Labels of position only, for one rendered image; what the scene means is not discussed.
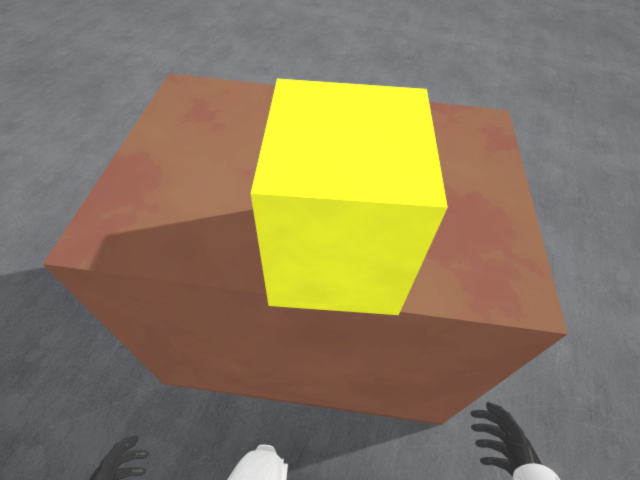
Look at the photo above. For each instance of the robot left hand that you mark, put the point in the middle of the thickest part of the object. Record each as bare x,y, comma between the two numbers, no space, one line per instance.
118,455

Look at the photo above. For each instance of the carton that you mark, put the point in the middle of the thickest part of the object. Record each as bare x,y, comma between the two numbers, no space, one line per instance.
347,196

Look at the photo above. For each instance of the robot right hand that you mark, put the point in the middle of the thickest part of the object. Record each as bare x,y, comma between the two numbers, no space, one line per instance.
515,446

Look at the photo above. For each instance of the pedestal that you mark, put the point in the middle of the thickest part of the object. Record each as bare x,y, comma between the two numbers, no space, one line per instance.
164,253

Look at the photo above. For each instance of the robot left shin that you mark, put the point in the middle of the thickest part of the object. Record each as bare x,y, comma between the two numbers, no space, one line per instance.
266,448

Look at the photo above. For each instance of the left robot thigh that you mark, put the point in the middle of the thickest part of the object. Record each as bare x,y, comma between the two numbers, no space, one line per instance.
260,465

